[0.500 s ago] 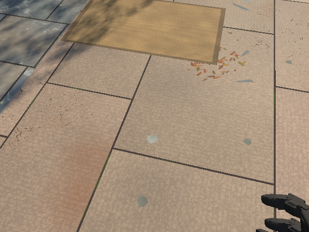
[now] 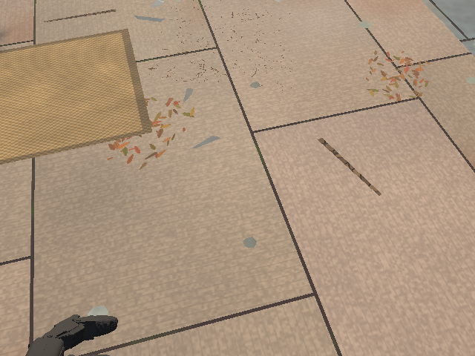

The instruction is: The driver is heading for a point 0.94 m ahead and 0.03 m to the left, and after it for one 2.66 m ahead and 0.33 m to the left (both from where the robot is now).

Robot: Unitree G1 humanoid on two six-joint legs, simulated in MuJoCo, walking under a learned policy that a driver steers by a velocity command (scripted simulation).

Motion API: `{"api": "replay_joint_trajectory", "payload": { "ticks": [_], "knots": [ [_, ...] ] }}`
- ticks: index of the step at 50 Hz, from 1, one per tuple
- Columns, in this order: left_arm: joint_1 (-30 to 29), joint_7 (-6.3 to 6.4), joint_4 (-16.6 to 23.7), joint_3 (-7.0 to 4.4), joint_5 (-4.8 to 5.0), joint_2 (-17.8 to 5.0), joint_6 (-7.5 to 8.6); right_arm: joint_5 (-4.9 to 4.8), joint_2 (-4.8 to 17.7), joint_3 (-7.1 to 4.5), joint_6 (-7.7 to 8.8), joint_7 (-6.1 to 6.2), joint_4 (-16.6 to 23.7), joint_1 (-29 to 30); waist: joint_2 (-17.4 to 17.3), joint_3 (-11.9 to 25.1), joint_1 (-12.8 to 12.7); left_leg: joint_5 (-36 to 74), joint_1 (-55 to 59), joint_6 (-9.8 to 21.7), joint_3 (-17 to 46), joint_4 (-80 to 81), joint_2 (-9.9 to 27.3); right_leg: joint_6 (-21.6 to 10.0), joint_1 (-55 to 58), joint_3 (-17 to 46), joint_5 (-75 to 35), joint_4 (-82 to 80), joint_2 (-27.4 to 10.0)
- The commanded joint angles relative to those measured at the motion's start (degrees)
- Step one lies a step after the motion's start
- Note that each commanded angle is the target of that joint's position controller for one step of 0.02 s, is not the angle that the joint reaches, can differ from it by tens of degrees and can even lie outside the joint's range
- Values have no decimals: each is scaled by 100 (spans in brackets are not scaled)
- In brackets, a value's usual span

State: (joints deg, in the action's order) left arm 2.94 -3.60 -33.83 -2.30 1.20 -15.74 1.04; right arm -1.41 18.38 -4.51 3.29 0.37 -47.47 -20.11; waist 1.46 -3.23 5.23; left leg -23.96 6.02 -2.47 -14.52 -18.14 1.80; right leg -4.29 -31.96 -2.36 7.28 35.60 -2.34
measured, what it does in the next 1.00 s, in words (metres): walks ahead: right foot, then left foot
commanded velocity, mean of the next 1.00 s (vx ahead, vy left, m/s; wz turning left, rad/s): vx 0.50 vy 0.00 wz -0.07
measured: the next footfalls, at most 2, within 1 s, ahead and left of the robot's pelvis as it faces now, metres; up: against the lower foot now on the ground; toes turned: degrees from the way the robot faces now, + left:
right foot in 0.02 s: +0.18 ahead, -0.10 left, +0.00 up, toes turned -3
left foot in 0.52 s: +0.49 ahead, +0.06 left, +0.00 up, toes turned -14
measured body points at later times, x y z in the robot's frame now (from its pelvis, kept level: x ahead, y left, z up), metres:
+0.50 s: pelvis +0.29 -0.01 +0.01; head +0.31 -0.03 +0.46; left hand +0.39 +0.27 -0.10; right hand +0.46 -0.29 -0.07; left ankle +0.46 +0.07 -0.71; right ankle +0.14 -0.09 -0.72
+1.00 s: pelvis +0.56 -0.06 +0.01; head +0.59 -0.05 +0.46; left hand +0.82 +0.16 -0.05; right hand +0.55 -0.35 -0.10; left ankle +0.45 +0.07 -0.72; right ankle +0.69 -0.18 -0.72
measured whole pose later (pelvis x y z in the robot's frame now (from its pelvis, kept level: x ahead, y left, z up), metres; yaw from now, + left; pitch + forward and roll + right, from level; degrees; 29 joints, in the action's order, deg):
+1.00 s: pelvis +0.56 -0.06 +0.01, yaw +0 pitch +2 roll +0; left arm 0.7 -1.1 -36.9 -1.5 0.2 -15.6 6.5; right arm -1.7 16.9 -3.5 1.6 1.1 -44.8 -24.9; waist 1.5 -0.9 6.1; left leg -21.6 -2.5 3.2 13.2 -23.2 -6.0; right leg 1.5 -26.2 5.6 1.3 25.3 1.1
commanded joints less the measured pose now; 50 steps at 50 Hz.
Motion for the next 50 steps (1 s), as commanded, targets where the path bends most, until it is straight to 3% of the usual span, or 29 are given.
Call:
{"api": "replay_joint_trajectory", "payload": {
  "ticks": [1, 2, 3, 4, 5, 6, 7, 8, 11, 14, 17, 20, 23, 25, 26, 27, 28, 29, 30, 31, 32, 33, 36, 39, 42, 45, 47, 49, 50],
  "knots": [
    [1746, 109, -14, -569, 17, -1192, -31, -47, 1086, -229, -13, 84, 418, 285, -443, 1105, -1358, 5795, -1065, 580, 179, -2661, 1087, -543, 2815, -231, 53, -400, 625],
    [2178, 239, -125, -693, 65, -1752, -80, 220, 430, -20, 35, 62, 621, -25, 828, 1539, -1170, 1609, -3178, 268, 202, -4663, 513, -1112, 4688, 1913, 56, -483, -679],
    [2011, 196, 133, -652, 37, -1937, 36, 210, 253, 118, 230, -3, 895, -93, 1286, 2518, -911, -1185, -4669, 103, 1494, -6079, -461, -2118, 5633, 5106, 1375, -1533, -1741],
    [1938, 145, 108, -508, 10, -1403, 132, -10, 829, -25, 362, -70, 998, 618, 474, 2069, -1247, -714, -5268, 185, 2078, -6210, -107, -1761, 5340, 4642, 1553, -1924, -1626],
    [1742, 145, 55, -444, -11, -1214, 197, -97, 818, -4, 443, -90, 1111, 869, 357, 1285, -1099, -166, -5350, 291, 1969, -5818, 104, -1540, 4545, 3810, 1233, -1969, -1407],
    [1362, 156, 73, -399, -8, -1078, 223, 19, 733, 8, 467, -37, 1022, 846, -119, 862, -804, 237, -5020, 275, 1958, -5317, 345, -1332, 3697, 3187, 600, -1964, -1129],
    [1082, 173, 130, -348, -45, -923, 238, 148, 777, -28, 437, -6, 976, 767, -46, 668, -600, 500, -4637, 220, 1979, -4889, 481, -1241, 3103, 2762, -74, -2017, -927],
    [939, 197, 187, -318, -103, -870, 241, 188, 774, -41, 373, -17, 946, 669, 90, 612, -453, 676, -4313, 164, 1992, -4753, 534, -1228, 2707, 2565, -446, -2143, -798],
    [1025, 286, 47, -342, -77, -952, 287, 255, 550, 9, 232, -7, 943, 711, 65, 513, -400, 1039, -4104, -100, 1827, -4160, 449, -1299, 2108, 2094, -1285, -2281, -623],
    [1293, 391, -129, -368, -36, -1057, 254, 250, 345, 93, 214, -8, 1134, 1396, 140, 315, -624, 2080, -4144, -233, 1797, -2939, 274, -1077, 1908, 1782, -1103, -2258, -352],
    [1524, 439, -286, -357, -12, -1054, 217, 185, 211, 167, 273, -101, 1216, 1951, 283, 254, -881, 2995, -3672, -209, 1718, -1764, 41, -841, 1806, 1653, -506, -2216, -240],
    [1829, 437, -516, -327, 4, -1012, 218, 116, 303, 155, 351, -209, 1279, 2227, 341, 171, -1027, 3178, -3605, -51, 1778, -1300, 32, -813, 2232, 1878, -264, -2029, -525],
    [1931, 433, -677, -338, -41, -1049, 183, 99, 452, 105, 368, -259, 1311, 2185, 489, 77, -987, 2480, -3759, 268, 1736, -1108, 53, -733, 2958, 2063, -783, -1760, -916],
    [1825, 428, -722, -340, -42, -1069, 147, 98, 565, 41, 371, -245, 1229, 1764, 538, 209, -728, 1970, -3237, 559, 1480, -908, -127, -593, 3236, 1878, -2149, -1255, -878],
    [1794, 432, -722, -297, -74, -977, 129, 118, 728, -56, 378, -222, 1042, 1115, 389, 684, -416, 2148, -2328, 769, 1408, -817, -221, -464, 3214, 1561, -3037, -402, -589],
    [1818, 463, -609, -206, -172, -822, 120, 162, 986, -119, 380, -219, 912, 209, -55, 1562, -62, 2565, -792, 1172, 2347, -1019, 498, -275, 2494, 1258, -2348, 1069, -288],
    [2475, 448, -552, -113, -106, -500, 201, 171, 1439, -263, 328, -260, 765, -290, -1598, 2161, -259, 1446, 1113, 2127, 4890, -576, 1596, 280, 312, 698, 516, 3121, 662],
    [2283, 423, -510, -108, -128, -727, 292, -18, 974, -139, 312, -325, 731, -331, -1572, 1977, -182, 221, 1316, 2111, 6050, 154, 1709, 304, -657, 1058, 2363, 3593, 618],
    [1648, 379, -405, -189, -6, -1024, 357, -33, 684, -56, 285, -302, 800, 11, -1002, 1126, -123, -120, 673, 1881, 5423, 239, 1622, 268, -1086, 1108, 1955, 3767, 301],
    [1195, 363, -315, -164, -16, -972, 426, 56, 640, -34, 235, -278, 889, 265, -452, 669, -147, 282, -22, 1751, 4839, 333, 1376, 243, -1032, 960, 1580, 3560, 124],
    [964, 350, -239, -171, -109, -912, 483, 92, 592, -13, 199, -260, 910, 398, -236, 311, -244, 859, -555, 1749, 4448, 438, 1182, 277, -1019, 880, 1318, 3157, -17],
    [991, 350, -229, -185, -184, -854, 506, 138, 519, 21, 200, -230, 938, 457, -334, 308, -390, 1391, -830, 1694, 4163, 517, 986, 310, -740, 887, 1080, 2787, -150],
    [1070, 357, -236, -147, -239, -650, 474, 87, 539, 14, 178, -151, 927, 436, -645, 410, -520, 2314, -1217, 1769, 3650, 649, 726, 567, -404, 696, 923, 2048, -134],
    [471, 381, -90, -74, -227, -478, 455, 39, 751, -63, 133, -39, 826, 238, -574, 265, -366, 2570, -1584, 1686, 3284, 693, 548, 772, -284, 618, 106, 928, -18],
    [-124, 331, 5, -34, -177, -386, 509, 2, 801, -88, 49, 40, 714, -33, -615, 237, -158, 2393, -1852, 1476, 3151, 585, 368, 838, 213, 611, -883, -72, 205],
    [-527, 270, 98, -65, -107, -468, 569, -36, 782, -95, -32, 76, 611, -317, -634, 237, -59, 2158, -1699, 1389, 3452, 334, 459, 793, 513, 702, -1067, -546, 355],
    [-566, 248, 113, -122, -82, -592, 608, -44, 765, -106, -82, 99, 601, -336, -713, 243, -129, 2032, -1418, 1310, 3777, 88, 563, 698, 687, 811, -798, -820, 371],
    [-228, 262, 31, -206, -60, -742, 648, -32, 767, -130, -124, 107, 632, -207, -866, 306, -375, 2254, -1326, 1204, 3972, -263, 602, 505, 1200, 775, -443, -1036, 340],
    [250, 301, -90, -286, -83, -869, 664, -18, 649, -94, -131, 94, 677, -120, -835, 552, -640, 2532, -1450, 1060, 3852, -730, 385, 332, 1952, 717, -464, -1278, 267]
  ]
}}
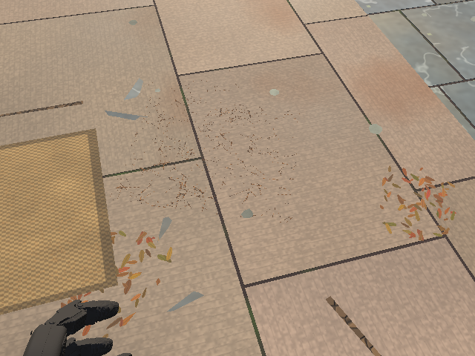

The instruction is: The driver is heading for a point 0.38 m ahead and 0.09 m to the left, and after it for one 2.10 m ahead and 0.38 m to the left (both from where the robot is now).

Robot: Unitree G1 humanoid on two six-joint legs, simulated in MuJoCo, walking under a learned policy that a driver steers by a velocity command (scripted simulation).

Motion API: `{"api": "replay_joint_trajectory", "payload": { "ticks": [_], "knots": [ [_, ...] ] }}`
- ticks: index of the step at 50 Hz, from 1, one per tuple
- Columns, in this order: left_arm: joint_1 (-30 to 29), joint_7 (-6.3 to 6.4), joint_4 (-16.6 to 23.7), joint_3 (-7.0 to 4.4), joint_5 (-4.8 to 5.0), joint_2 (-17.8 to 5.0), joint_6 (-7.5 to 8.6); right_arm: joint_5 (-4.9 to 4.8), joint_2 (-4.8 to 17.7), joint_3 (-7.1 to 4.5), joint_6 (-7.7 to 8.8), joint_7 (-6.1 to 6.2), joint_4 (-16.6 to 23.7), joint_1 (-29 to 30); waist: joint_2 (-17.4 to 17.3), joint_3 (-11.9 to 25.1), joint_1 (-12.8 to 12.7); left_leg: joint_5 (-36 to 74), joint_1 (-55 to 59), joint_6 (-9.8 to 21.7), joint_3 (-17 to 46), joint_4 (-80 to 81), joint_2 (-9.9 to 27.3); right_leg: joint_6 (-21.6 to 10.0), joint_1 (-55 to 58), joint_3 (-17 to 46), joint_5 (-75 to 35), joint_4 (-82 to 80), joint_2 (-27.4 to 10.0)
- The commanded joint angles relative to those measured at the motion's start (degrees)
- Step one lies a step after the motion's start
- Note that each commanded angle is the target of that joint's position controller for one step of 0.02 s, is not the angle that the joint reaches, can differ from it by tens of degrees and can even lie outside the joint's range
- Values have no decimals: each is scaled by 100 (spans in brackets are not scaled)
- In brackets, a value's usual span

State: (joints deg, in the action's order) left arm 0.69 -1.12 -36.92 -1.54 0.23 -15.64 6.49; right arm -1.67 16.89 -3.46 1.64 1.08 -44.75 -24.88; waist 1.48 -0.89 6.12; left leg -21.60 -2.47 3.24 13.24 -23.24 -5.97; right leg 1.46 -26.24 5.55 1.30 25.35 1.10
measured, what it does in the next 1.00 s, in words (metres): walks ahead, turning left: right foot, then left foot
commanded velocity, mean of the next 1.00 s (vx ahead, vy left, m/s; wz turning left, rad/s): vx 0.50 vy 0.00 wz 0.43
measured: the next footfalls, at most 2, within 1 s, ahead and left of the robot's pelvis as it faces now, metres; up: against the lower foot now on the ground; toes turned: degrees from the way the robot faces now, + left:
right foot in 0.02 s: +0.17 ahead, -0.12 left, +0.00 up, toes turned +6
left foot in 0.52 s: +0.40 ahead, +0.19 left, +0.00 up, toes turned +22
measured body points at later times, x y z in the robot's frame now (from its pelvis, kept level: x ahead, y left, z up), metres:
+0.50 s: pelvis +0.26 +0.03 -0.01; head +0.29 +0.05 +0.44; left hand +0.17 +0.32 -0.13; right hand +0.55 -0.11 -0.08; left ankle +0.37 +0.18 -0.72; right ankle +0.13 -0.13 -0.73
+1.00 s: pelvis +0.53 +0.13 +0.00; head +0.55 +0.15 +0.45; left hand +0.61 +0.44 -0.09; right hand +0.70 -0.11 -0.11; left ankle +0.37 +0.17 -0.73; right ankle +0.73 +0.09 -0.71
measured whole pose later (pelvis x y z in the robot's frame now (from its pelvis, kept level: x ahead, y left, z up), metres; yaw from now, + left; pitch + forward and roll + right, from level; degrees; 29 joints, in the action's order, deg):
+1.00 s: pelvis +0.53 +0.13 +0.00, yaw +25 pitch +2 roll +2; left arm 5.6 -3.0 -41.2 -1.0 1.0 -16.1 4.9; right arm -0.3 17.6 -3.1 3.3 -0.3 -43.0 -19.3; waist 2.3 -0.9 3.7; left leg -20.3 2.5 3.0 2.1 -16.3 -4.7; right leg -1.4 -32.7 0.7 -1.0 31.4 -2.4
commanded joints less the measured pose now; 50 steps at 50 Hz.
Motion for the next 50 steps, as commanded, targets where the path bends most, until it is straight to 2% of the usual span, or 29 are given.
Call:
{"api": "replay_joint_trajectory", "payload": {
  "ticks": [1, 2, 3, 4, 5, 6, 7, 8, 10, 13, 17, 20, 22, 24, 25, 26, 27, 28, 29, 30, 31, 32, 33, 35, 37, 41, 43, 47, 50],
  "knots": [
    [1246, 105, 128, -450, -69, -1115, 131, 73, 529, -99, 53, -9, 512, 447, -549, 1016, -1107, 2036, -1109, 311, 750, -1440, 886, -582, 2716, 449, 306, -75, -749],
    [1947, 144, 31, -564, -135, -1565, 65, 67, 101, 31, 98, -7, 621, -140, 702, 1875, -1055, -5, -2740, -88, -74, -3265, 83, -1295, 4705, 2310, 815, -101, -2016],
    [2127, 80, -146, -557, -18, -1427, -11, -53, 326, 36, 133, -1, 702, -456, 1659, 1946, -941, -1353, -3936, -185, -325, -4376, 257, -1734, 4886, 4026, 2178, -617, -2660],
    [1803, 82, -58, -435, 12, -926, -26, -86, 816, -94, 110, 6, 606, -48, 827, 1073, -1036, -856, -4239, -240, -238, -4811, 598, -1505, 4130, 3428, 2679, -816, -2373],
    [1523, 90, -42, -371, -11, -725, -55, -27, 906, -137, 74, 3, 666, 407, 420, 494, -1027, -374, -4182, -283, -440, -4810, 776, -1286, 3417, 2493, 2171, -902, -2086],
    [1301, 80, -77, -319, -38, -601, -67, 31, 821, -145, 56, -9, 718, 623, 266, 151, -920, -47, -4046, -323, -518, -4623, 923, -1200, 2838, 1891, 1528, -1069, -1824],
    [1175, 82, -126, -285, -73, -502, -64, 51, 740, -163, 35, -36, 759, 713, 362, -18, -810, 177, -3889, -332, -543, -4433, 1071, -1136, 2463, 1424, 1074, -1213, -1631],
    [1114, 85, -168, -285, -94, -505, -48, 21, 615, -148, 6, -69, 783, 688, 498, -74, -726, 319, -3691, -343, -617, -4340, 1159, -1105, 2180, 1063, 816, -1360, -1511],
    [1127, 78, -275, -324, -57, -571, 7, 11, 402, -103, -37, -109, 873, 774, 473, -92, -690, 538, -3684, -394, -731, -4161, 1235, -1206, 1999, 597, 361, -1573, -1482],
    [1166, 86, -434, -394, -54, -787, 28, 45, 320, -62, -33, -149, 1047, 1102, 277, -139, -711, 1153, -3900, -474, -744, -3479, 1301, -1305, 2086, 56, -299, -1713, -1539],
    [1265, 108, -590, -418, -19, -976, -32, 41, 228, 6, 60, -292, 1209, 1738, 126, -235, -937, 2280, -3583, -374, -1067, -2162, 1200, -1132, 2200, -745, -715, -1708, -1386],
    [1564, 117, -764, -450, 53, -1133, -109, 22, 212, 27, 71, -392, 1438, 2255, 89, -362, -1089, 2312, -3545, -228, -1289, -1572, 1113, -1028, 2602, -1001, -852, -1618, -1523],
    [1665, 123, -845, -481, 109, -1231, -185, 22, 285, 1, 61, -448, 1579, 2425, 123, -384, -1055, 1912, -3504, -68, -1439, -1337, 1007, -933, 2965, -1150, -1420, -1366, -1641],
    [1668, 161, -853, -530, 143, -1403, -264, 56, 473, -96, 25, -463, 1625, 2222, 312, -108, -816, 1305, -2905, 163, -1757, -1248, 658, -806, 3182, -1382, -3248, -645, -1653],
    [1654, 189, -843, -552, 154, -1484, -310, 70, 658, -198, -3, -450, 1548, 1764, 366, 202, -517, 1101, -2238, 316, -1896, -1188, 426, -732, 3149, -1506, -4068, 118, -1607],
    [1601, 220, -810, -522, 163, -1430, -337, 51, 929, -367, -32, -392, 1321, 856, 238, 674, -6, 1422, -905, 535, -1900, -853, 218, -565, 2639, -1671, -4071, 1278, -1439],
    [1729, 236, -707, -404, 13, -1166, -305, 21, 1367, -543, -106, -267, 1118, -79, -385, 1231, 352, 1483, 906, 871, -770, -783, 878, -333, 1196, -1677, -2158, 3027, -1198],
    [2247, 129, -369, -145, -165, -401, -158, -13, 1910, -577, -45, -252, 1204, 203, -1800, 1825, -403, 358, 2564, 1933, 2574, -177, 2305, -45, -1255, -1088, 3156, 4906, 8],
    [1617, 47, -355, -237, 5, -953, 22, 20, 1347, -426, 35, -275, 1339, 19, -1056, 2245, 98, -213, 2662, 1920, 3281, 453, 2469, -127, -1777, 24, 3209, 5377, -90],
    [1105, 10, -157, -287, 195, -1133, 111, 77, 1115, -341, 109, -291, 1258, 203, -812, 1370, 103, 225, 2029, 1658, 2454, 585, 2296, -217, -2123, -15, 2630, 5212, -307],
    [1031, 44, -148, -246, 135, -1023, 159, 65, 1038, -315, 147, -285, 1255, 525, -322, 872, -157, 850, 1191, 1505, 1823, 608, 2046, -230, -1917, -48, 2154, 4726, -529],
    [1051, 83, -196, -267, -1, -1015, 158, 91, 912, -275, 153, -274, 1302, 875, -191, 572, -391, 1538, 480, 1397, 1358, 669, 1847, -167, -1575, -62, 1900, 4253, -673],
    [1176, 85, -224, -291, -48, -1040, 101, 169, 813, -229, 164, -252, 1378, 1080, -340, 488, -597, 2040, -12, 1380, 1108, 786, 1718, -116, -1188, -12, 1729, 4063, -772],
    [1293, 87, -267, -280, -100, -930, -18, 156, 793, -220, 191, -215, 1342, 1192, -389, 394, -739, 2553, -570, 1443, 840, 964, 1611, 68, -897, -107, 1606, 3698, -760],
    [1204, 87, -288, -218, -114, -740, -100, 145, 797, -203, 217, -146, 1202, 1124, -389, 271, -736, 2877, -896, 1407, 338, 1091, 1509, 241, -878, -254, 1124, 3156, -748],
    [457, 6, -201, -78, -41, -472, -84, 146, 823, -171, 241, -92, 903, 844, -528, 38, -349, 2480, -1095, 989, -449, 1186, 1204, 225, -509, -423, -705, 1506, -659],
    [126, -43, -123, -63, 37, -487, -64, 139, 911, -177, 272, -113, 734, 618, -544, -84, -169, 2000, -941, 943, -434, 1301, 1367, 117, -426, -453, -1144, 1088, -583],
    [-243, -159, 81, -92, 94, -624, -53, 135, 977, -209, 252, -132, 419, 371, -488, -358, -72, 2201, 150, 878, -410, 1129, 1848, -234, -1088, -357, -546, 663, -538],
    [-20, -243, 118, -128, 85, -692, -66, 123, 1050, -251, 170, -81, 315, 449, -550, -217, -270, 3509, 720, 681, -631, 645, 1993, -512, -909, -449, 293, 551, -341]
  ]
}}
